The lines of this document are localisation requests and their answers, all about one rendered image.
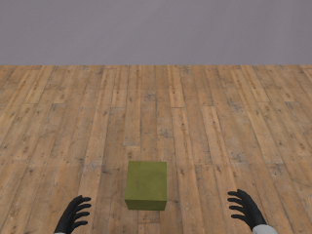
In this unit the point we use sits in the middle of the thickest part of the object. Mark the left robot hand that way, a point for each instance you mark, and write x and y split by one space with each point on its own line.
66 223

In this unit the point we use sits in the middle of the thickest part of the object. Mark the right robot forearm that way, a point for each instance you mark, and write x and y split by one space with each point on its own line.
263 229

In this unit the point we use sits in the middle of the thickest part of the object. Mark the right robot hand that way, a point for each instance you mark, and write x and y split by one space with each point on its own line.
252 215

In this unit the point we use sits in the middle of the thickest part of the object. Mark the carton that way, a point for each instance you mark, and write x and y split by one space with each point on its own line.
146 186

